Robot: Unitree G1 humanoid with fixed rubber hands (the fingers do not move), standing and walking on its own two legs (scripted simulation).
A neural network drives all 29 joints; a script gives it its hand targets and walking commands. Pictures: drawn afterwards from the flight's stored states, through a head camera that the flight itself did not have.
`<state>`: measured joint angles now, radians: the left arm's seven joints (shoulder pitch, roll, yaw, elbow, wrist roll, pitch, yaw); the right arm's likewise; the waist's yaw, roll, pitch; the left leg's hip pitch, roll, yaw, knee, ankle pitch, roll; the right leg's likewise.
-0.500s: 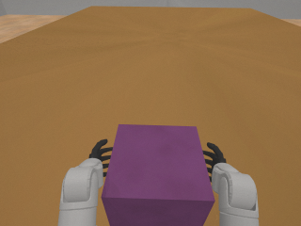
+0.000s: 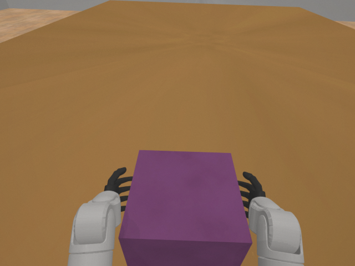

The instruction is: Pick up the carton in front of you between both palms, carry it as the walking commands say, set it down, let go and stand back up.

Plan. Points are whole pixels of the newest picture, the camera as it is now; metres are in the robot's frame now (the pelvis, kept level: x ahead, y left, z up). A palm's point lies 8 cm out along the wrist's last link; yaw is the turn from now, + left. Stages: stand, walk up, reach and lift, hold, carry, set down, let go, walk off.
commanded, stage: carry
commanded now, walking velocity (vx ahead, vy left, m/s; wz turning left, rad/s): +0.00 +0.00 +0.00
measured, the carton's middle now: (182, 221) +0.26 +0.00 +0.01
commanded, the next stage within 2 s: hold in 1.42 s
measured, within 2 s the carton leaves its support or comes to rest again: neither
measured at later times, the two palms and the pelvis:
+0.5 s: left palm (110, 214) +0.25 +0.16 +0.04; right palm (247, 219) +0.25 -0.14 +0.04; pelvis -0.03 +0.01 +0.00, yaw +0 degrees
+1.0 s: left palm (109, 209) +0.26 +0.16 +0.04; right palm (243, 213) +0.26 -0.14 +0.04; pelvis -0.02 +0.01 +0.00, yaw +0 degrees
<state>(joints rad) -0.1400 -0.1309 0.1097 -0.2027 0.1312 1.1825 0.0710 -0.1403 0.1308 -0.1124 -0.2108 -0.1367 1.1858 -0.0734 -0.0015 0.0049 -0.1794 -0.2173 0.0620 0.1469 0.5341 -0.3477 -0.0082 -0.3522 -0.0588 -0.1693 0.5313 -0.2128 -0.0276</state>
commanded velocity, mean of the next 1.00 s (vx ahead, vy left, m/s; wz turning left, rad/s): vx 0.00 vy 0.00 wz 0.00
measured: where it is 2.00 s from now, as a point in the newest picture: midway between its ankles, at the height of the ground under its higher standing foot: outside the picture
